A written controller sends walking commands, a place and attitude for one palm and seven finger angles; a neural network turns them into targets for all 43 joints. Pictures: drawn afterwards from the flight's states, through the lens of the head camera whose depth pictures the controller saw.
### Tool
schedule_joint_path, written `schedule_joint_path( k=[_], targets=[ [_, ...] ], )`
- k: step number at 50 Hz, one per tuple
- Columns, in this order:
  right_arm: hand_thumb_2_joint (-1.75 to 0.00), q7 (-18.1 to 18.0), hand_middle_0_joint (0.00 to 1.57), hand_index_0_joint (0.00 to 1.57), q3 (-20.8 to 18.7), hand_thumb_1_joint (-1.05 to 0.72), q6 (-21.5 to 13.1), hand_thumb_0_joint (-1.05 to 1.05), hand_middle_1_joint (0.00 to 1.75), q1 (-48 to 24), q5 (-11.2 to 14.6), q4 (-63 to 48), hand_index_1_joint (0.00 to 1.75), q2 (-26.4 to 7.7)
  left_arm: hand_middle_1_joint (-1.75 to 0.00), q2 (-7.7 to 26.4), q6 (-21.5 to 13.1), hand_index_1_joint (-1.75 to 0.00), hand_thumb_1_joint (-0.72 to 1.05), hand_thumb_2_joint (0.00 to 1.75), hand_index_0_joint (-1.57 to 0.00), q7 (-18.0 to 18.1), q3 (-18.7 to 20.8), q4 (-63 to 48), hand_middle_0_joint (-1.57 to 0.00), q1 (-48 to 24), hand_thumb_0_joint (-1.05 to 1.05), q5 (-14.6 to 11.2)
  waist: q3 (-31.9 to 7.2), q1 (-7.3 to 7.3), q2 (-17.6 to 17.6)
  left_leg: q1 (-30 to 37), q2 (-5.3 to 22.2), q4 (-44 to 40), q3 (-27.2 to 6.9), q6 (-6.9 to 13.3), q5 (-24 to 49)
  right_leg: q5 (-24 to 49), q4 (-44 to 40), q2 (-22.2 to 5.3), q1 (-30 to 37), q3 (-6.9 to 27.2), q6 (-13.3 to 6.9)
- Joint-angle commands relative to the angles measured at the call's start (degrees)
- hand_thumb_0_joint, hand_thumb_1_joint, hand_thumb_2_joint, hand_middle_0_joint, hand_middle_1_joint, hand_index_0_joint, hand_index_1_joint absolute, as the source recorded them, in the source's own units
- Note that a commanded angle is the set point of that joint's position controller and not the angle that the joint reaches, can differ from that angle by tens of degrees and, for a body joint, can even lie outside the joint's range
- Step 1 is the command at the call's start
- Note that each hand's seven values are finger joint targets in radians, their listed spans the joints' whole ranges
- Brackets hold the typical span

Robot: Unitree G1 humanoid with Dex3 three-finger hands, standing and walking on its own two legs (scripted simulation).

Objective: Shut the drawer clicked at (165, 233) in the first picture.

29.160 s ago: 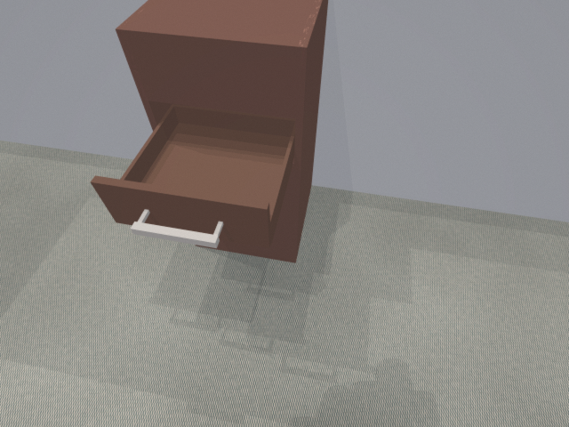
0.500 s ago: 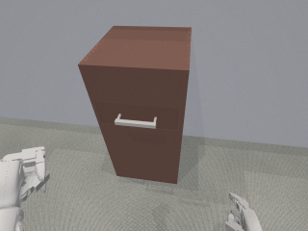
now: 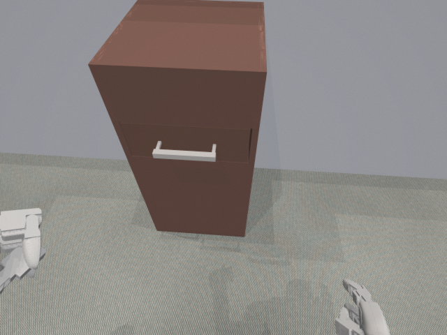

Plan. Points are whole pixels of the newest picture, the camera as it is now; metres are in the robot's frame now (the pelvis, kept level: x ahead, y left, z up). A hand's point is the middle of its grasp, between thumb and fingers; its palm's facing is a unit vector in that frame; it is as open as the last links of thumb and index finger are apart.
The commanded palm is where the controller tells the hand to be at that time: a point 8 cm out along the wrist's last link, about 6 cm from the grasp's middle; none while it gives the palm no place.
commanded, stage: step back with the hand held close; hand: left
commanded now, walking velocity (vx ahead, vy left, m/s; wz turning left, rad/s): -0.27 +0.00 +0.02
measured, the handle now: (185, 150) +0.64 +0.16 -0.13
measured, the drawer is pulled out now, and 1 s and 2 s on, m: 0.00 0.00 0.00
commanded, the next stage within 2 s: stop stepping back and stand still in 1.24 s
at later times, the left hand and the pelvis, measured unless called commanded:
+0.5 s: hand (19, 282) +0.15 +0.24 +0.16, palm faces +0.35 -0.80 -0.49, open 3.3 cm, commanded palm +0.08 +0.29 +0.18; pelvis -0.05 +0.01 -0.01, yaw +0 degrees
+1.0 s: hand (19, 334) +0.10 +0.21 +0.17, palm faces +0.33 -0.81 -0.49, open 3.2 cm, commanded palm +0.03 +0.26 +0.18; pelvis -0.09 -0.03 +0.00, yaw +2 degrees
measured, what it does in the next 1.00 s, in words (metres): lifts its left foot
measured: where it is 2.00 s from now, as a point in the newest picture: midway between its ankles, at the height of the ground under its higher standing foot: outside the picture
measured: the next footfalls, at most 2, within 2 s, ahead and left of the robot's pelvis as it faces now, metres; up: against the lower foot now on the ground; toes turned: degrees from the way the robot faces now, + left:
left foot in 1.08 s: -0.09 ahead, +0.08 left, +0.00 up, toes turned +2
right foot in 1.38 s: -0.19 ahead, -0.16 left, +0.00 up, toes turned -1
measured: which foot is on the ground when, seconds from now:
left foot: down 0.00-0.88, up 0.90-1.00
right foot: down 0.00-1.00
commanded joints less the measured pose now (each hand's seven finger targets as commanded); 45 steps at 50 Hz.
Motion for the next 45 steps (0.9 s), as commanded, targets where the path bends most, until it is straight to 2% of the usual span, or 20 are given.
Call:
schedule_joint_path(
  k=[1, 6, 12, 16, 17, 21, 26, 27, 30, 32, 34, 36, 38, 39, 40, 41, 42, 43, 44, 45],
  targets=[
    [-0.9, -0.8, 0.2, 0.2, -2.3, -0.9, -3.4, 0.0, 0.3, -6.1, -0.6, -9.3, 0.3, -7.0, -1.6, 6.7, -3.6, -1.6, 0.9, 0.9, -1.4, 1.2, 6.5, -9.1, -1.4, -1.0, 0.0, -0.1, -6.9, 0.12, 2.6, -7.7, 10.3, -8.9, -11.9, -0.3, 10.6, 10.6, 3.8, -1.3, 10.0, 5.3, 0.3],
    [-0.9, -0.8, 0.2, 0.2, -2.3, -0.9, -3.9, 0.0, 0.3, -6.3, -0.5, -9.7, 0.3, -7.5, -1.6, 6.3, -4.3, -1.6, 0.9, 0.9, -1.4, 1.3, 6.4, -8.1, -1.4, -3.3, 0.0, 1.1, -3.4, -0.37, 0.3, -19.9, 10.6, -12.3, -13.9, 1.5, -11.5, 6.2, 4.8, -1.0, 14.4, 7.2, 0.4],
    [-0.9, -0.8, 0.2, 0.2, -2.2, -0.9, -4.9, 0.0, 0.3, -5.9, -1.0, -10.6, 0.3, -7.8, -1.6, 7.0, -5.2, -1.6, 0.9, 0.9, -1.4, 1.6, 6.9, -13.0, -1.4, -6.1, 0.0, 2.2, -3.9, -0.59, 1.5, -24.2, 10.5, -12.3, -15.0, 2.2, -20.4, 1.4, 5.2, -0.6, 15.1, 8.3, 0.5],
    [-0.9, -0.5, 0.2, 0.2, -2.2, -0.9, -5.4, 0.0, 0.3, -4.7, -1.1, -10.5, 0.3, -7.4, -1.6, 6.9, -5.8, -1.6, 0.9, 0.9, -1.4, 1.9, 7.2, -13.6, -1.4, -4.9, 0.0, 2.2, -4.3, -0.94, 0.2, -22.1, 8.6, -8.1, -13.5, 1.6, -19.2, -1.3, 2.0, -2.2, 11.7, 10.5, -0.5],
    [-0.9, -0.5, 0.2, 0.2, -2.3, -0.9, -5.5, 0.0, 0.3, -4.8, -1.3, -10.4, 0.3, -7.7, -1.6, 7.2, -6.0, -1.6, 0.9, 0.9, -1.4, 1.9, 7.5, -14.5, -1.4, -5.3, 0.0, 2.2, -4.5, -1.08, 1.0, -21.4, 8.6, -7.4, -13.6, 1.4, -18.5, -1.8, 1.3, -2.6, 10.7, 10.9, -0.8],
    [-0.9, -0.3, 0.2, 0.2, -2.4, -0.9, -5.7, 0.0, 0.3, -4.3, -1.3, -9.5, 0.3, -7.5, -1.6, 7.2, -7.1, -1.6, 0.9, 0.9, -1.4, 2.2, 7.8, -13.7, -1.4, -4.2, 0.0, 2.1, -4.6, -1.44, 1.1, -21.1, 8.6, -6.6, -14.0, 1.2, -16.6, -0.8, 1.3, -2.6, 8.8, 10.2, -1.0],
    [-0.9, -0.7, 0.2, 0.2, -2.7, -0.9, -6.4, 0.0, 0.3, -5.3, -1.5, -9.3, 0.3, -7.8, -1.6, 8.2, -8.0, -1.6, 0.9, 0.9, -1.4, 2.0, 9.7, -14.2, -1.4, -3.0, 0.0, 2.5, -7.7, -0.38, 6.1, -28.1, 13.5, -12.7, -17.6, 2.9, -12.8, 9.9, 13.8, 1.8, 18.7, 6.0, 0.6],
    [-0.9, -0.7, 0.2, 0.2, -2.8, -0.9, -6.6, 0.0, 0.3, -5.5, -1.6, -9.3, 0.3, -7.8, -1.6, 8.3, -8.0, -1.6, 0.9, 0.9, -1.4, 1.8, 10.0, -14.4, -1.4, -2.8, 0.0, 2.5, -8.5, -0.1, 6.9, -27.9, 14.1, -13.0, -18.1, 2.9, -10.8, 10.0, 15.1, 2.3, 19.1, 5.7, 0.7],
    [-0.9, -0.6, 0.2, 0.2, -3.3, -0.9, -7.4, 0.0, 0.3, -5.5, -1.7, -9.2, 0.3, -8.0, -1.6, 8.9, -8.6, -1.6, 0.9, 0.9, -1.4, 1.6, 11.2, -14.5, -1.4, -1.9, 0.0, 2.6, -8.2, -0.07, 5.7, -27.5, 16.5, -13.7, -18.8, 4.0, -10.3, 2.4, 18.8, 3.8, 17.4, 5.9, 1.0],
    [-0.9, -0.5, 0.2, 0.2, -3.5, -0.9, -7.9, 0.0, 0.3, -5.2, -2.0, -8.8, 0.3, -8.0, -1.6, 9.1, -8.8, -1.6, 0.9, 0.9, -1.4, 1.5, 12.0, -14.6, -1.4, -1.1, 0.0, 2.3, -8.4, -0.03, 5.7, -24.6, 17.0, -12.1, -18.8, 4.3, -4.9, 1.3, 17.1, 4.0, 15.7, 6.2, 0.9],
    [-0.9, -0.2, 0.2, 0.2, -3.4, -0.9, -8.2, 0.0, 0.3, -4.1, -2.0, -7.6, 0.3, -7.7, -1.6, 7.9, -9.1, -1.6, 0.9, 0.9, -1.4, 1.2, 10.6, -14.5, -1.4, -0.3, 0.0, 1.6, -8.3, -0.54, 3.8, -19.1, 16.3, -9.6, -17.6, 3.8, 2.5, 1.6, 13.7, 3.6, 12.0, 6.6, 0.6],
    [-0.9, 0.0, 0.2, 0.2, -3.3, -0.9, -8.3, 0.0, 0.3, -4.4, -2.0, -6.6, 0.3, -7.6, -1.6, 7.6, -9.7, -1.6, 0.9, 0.9, -1.4, 0.8, 9.7, -14.4, -1.4, -1.0, 0.0, 1.0, -9.1, -0.9, 3.6, -14.2, 15.2, -6.8, -15.6, 3.0, 8.4, 4.8, 10.3, 2.7, 9.6, 7.3, 0.5],
    [-0.9, 0.2, 0.2, 0.2, -3.1, -0.9, -8.4, 0.0, 0.3, -4.2, -2.1, -5.8, 0.3, -7.3, -1.6, 7.7, -10.1, -1.6, 0.9, 0.9, -1.4, 0.8, 8.8, -15.4, -1.4, -1.6, 0.0, 0.9, -12.3, -1.05, 4.6, -7.2, 13.4, -3.8, -13.0, 1.6, 17.5, 12.1, 7.4, 1.5, 7.3, 8.5, 0.5],
    [-0.9, 0.1, 0.2, 0.2, -3.1, -0.9, -8.3, 0.0, 0.3, -4.5, -2.2, -5.8, 0.3, -7.3, -1.6, 8.2, -10.2, -1.6, 0.9, 0.9, -1.4, 0.7, 8.9, -15.8, -1.4, -2.4, 0.0, 0.8, -13.4, -1.05, 5.2, -5.7, 12.8, -3.1, -11.7, 1.1, 18.1, 13.4, 7.2, 1.0, 6.7, 9.0, 0.6],
    [-0.9, 0.2, 0.2, 0.2, -3.2, -0.9, -8.1, 0.0, 0.3, -4.1, -2.0, -5.6, 0.3, -6.9, -1.6, 8.5, -10.2, -1.6, 0.9, 0.9, -1.4, 0.8, 8.9, -15.8, -1.4, -2.4, 0.0, 0.5, -14.5, -1.28, 3.1, -3.1, 11.5, -1.2, -10.4, 0.5, 19.0, 16.5, 5.3, 0.1, 4.9, 10.0, 1.0],
    [-0.9, 0.2, 0.2, 0.2, -3.4, -0.9, -7.6, 0.0, 0.3, -4.1, -1.7, -5.8, 0.3, -6.7, -1.6, 8.7, -10.2, -1.6, 0.9, 0.9, -1.4, 0.8, 8.8, -15.8, -1.4, -2.4, 0.0, 0.5, -15.4, -1.58, 1.4, -1.3, 9.6, 1.3, -8.4, -0.5, 16.8, 20.8, 3.1, -1.4, 3.2, 11.8, 1.3],
    [-0.9, 0.2, 0.2, 0.2, -3.5, -0.9, -7.0, 0.0, 0.3, -4.2, -1.7, -6.0, 0.3, -6.3, -1.6, 10.0, -10.0, -1.6, 0.9, 0.9, -1.4, 1.0, 9.7, -15.5, -1.4, -2.2, 0.0, 0.5, -16.0, -1.84, -1.9, -1.4, 7.6, 3.8, -7.0, -1.5, 13.6, 25.4, 0.6, -4.1, 2.3, 14.4, 0.9],
    [-0.9, 0.3, 0.2, 0.2, -3.6, -0.9, -6.3, 0.0, 0.3, -4.4, -1.3, -6.5, 0.3, -5.5, -1.6, 10.4, -9.8, -1.6, 0.9, 0.9, -1.4, 1.1, 10.2, -14.1, -1.4, -0.9, 0.0, 0.4, -15.5, -1.99, -5.3, -1.7, 4.9, 7.0, -5.0, -2.5, 8.1, 26.4, -3.4, -7.8, 0.6, 17.9, 0.2],
    [-0.9, 0.3, 0.2, 0.2, -3.7, -0.9, -5.6, 0.0, 0.3, -4.7, -1.0, -6.8, 0.3, -4.7, -1.6, 10.8, -9.6, -1.6, 0.9, 0.9, -1.4, 1.3, 10.3, -13.4, -1.4, -1.1, 0.0, 0.3, -14.2, -1.97, -9.7, -3.1, 2.1, 11.6, -3.7, -3.6, 0.5, 24.5, -8.0, -11.8, -1.4, 21.7, -1.6],
    [-0.9, 0.3, 0.2, 0.2, -4.1, -0.9, -5.0, 0.0, 0.3, -5.3, -0.7, -6.6, 0.3, -4.5, -1.6, 11.0, -9.0, -1.6, 0.9, 0.9, -1.4, 1.7, 10.4, -12.3, -1.4, -1.6, 0.0, 0.1, -12.1, -1.49, -11.6, -5.9, 0.1, 20.3, -4.5, -4.3, -7.5, 20.5, -12.2, -15.5, -4.1, 25.2, -4.0]
  ],
)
